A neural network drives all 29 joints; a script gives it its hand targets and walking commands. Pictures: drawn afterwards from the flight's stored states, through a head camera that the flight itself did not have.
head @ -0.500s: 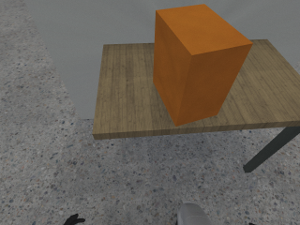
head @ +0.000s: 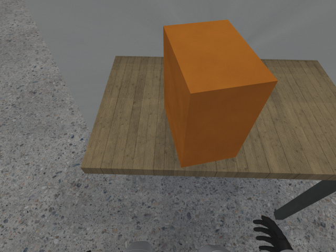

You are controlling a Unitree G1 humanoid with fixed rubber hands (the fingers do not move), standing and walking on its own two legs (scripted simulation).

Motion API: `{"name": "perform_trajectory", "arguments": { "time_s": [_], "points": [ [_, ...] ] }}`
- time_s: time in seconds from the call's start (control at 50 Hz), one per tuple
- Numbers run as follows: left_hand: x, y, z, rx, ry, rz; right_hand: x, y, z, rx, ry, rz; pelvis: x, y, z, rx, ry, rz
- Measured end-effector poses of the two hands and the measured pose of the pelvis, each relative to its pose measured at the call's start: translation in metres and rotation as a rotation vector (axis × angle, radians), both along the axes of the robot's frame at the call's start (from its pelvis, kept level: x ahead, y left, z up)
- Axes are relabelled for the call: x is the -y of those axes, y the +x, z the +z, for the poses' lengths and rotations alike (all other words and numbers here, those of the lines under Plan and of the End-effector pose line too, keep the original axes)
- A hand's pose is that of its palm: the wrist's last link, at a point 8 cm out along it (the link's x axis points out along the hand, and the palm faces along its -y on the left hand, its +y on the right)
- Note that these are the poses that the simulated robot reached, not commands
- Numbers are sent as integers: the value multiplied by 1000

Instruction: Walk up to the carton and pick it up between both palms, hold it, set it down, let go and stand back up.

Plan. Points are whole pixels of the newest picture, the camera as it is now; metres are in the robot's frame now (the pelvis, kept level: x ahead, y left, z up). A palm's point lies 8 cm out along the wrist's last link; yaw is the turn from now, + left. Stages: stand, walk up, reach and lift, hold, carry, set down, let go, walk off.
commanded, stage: walk up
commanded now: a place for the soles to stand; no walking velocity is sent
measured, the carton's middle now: (203, 97) +0.49 -0.07 +0.06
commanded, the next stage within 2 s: none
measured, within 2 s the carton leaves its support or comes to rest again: neither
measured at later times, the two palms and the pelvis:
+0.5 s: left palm out of the picture +0.08 +0.25 -0.09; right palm out of the picture +0.13 -0.26 -0.09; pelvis +0.02 -0.02 +0.02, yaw +3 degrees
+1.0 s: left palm out of the picture +0.11 +0.23 -0.11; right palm out of the picture +0.08 -0.32 -0.11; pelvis +0.01 -0.04 -0.01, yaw +1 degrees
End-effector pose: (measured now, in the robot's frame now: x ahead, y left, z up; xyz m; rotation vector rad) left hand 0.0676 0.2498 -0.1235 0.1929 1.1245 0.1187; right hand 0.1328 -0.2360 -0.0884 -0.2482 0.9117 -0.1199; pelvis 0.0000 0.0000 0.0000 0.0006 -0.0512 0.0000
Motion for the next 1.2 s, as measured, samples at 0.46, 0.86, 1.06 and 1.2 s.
{"name": "perform_trajectory", "arguments": {
  "time_s": [0.46, 0.86, 1.06, 1.2],
  "points": [
    [-1, 18, 33, 49, 62, 45, 26, -2, -5, -117, 0, 6, 20, 17, 16, -10, -3, 45],
    [-16, 25, 13, -16, 71, 1, 42, -30, -2, -150, -134, -26, 14, 13, 6, -36, 14, 50],
    [33, 37, 16, 63, 67, -33, 95, -54, -23, -211, -90, -77, 49, 7, -4, -20, -9, 21],
    [59, 27, 18, 40, 24, -6, 81, -34, -19, -158, -15, -16, 55, 11, 4, -8, 0, 18]
  ]
}}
